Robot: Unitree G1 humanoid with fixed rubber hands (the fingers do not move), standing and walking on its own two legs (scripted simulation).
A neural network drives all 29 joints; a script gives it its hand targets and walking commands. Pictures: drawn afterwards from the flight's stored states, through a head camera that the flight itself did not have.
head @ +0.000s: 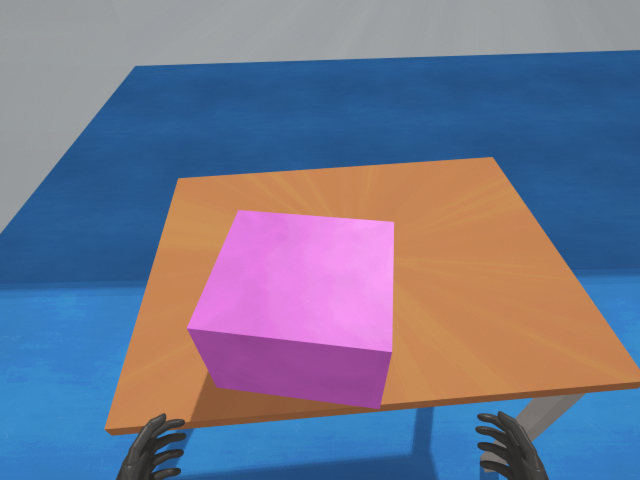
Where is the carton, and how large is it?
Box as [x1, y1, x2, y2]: [187, 210, 393, 408]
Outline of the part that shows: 238,210 187,326 187,329 216,386 379,408 391,354 393,222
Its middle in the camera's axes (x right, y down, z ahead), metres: -0.02 +0.10 +0.63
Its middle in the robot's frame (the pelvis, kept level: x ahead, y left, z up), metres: +0.40 +0.05 -0.05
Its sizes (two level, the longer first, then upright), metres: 0.263 0.234 0.179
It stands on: a table, 0.64 m high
